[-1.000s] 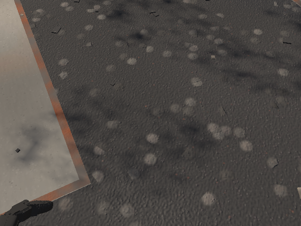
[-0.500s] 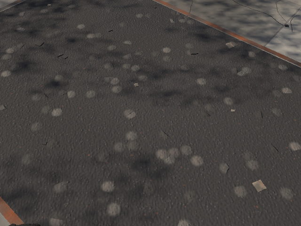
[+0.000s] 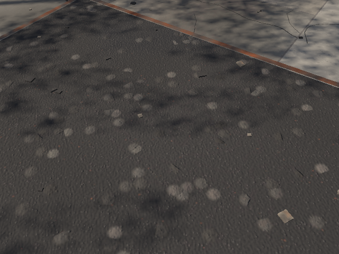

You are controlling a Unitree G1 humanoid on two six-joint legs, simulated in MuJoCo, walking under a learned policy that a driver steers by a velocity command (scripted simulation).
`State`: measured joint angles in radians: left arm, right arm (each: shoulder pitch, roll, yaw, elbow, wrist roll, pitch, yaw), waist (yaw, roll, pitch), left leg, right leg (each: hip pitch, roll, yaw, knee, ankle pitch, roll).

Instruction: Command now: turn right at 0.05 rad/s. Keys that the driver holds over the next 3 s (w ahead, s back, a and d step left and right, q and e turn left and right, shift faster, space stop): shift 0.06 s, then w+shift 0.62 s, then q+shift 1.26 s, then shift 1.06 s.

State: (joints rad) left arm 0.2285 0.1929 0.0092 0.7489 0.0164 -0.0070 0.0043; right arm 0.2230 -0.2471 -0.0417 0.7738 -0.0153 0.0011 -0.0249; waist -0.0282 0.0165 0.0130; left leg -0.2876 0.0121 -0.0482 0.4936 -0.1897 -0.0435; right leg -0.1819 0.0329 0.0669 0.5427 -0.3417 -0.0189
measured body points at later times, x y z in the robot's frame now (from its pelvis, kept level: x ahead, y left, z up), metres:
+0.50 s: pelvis +0.16 +0.08 +0.01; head +0.16 +0.10 +0.45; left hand +0.26 +0.35 -0.12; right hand +0.20 -0.20 -0.11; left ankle +0.14 +0.17 -0.73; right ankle +0.12 -0.06 -0.65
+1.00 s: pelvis +0.50 +0.06 +0.00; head +0.55 +0.07 +0.45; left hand +0.60 +0.35 -0.10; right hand +0.63 -0.21 -0.12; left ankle +0.42 +0.18 -0.63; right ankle +0.57 -0.02 -0.73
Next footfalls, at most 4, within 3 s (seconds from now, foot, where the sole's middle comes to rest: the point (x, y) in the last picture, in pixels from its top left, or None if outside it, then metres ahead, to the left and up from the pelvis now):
0.36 left None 0.18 0.17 -0.77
0.82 right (184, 234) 0.61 -0.02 -0.77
1.26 left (122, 216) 0.70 0.24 -0.77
1.72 right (157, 184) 0.85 0.09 -0.77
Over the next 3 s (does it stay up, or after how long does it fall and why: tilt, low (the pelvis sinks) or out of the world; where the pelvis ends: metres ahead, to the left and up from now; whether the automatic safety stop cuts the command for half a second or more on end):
stays up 0.71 0.14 0.00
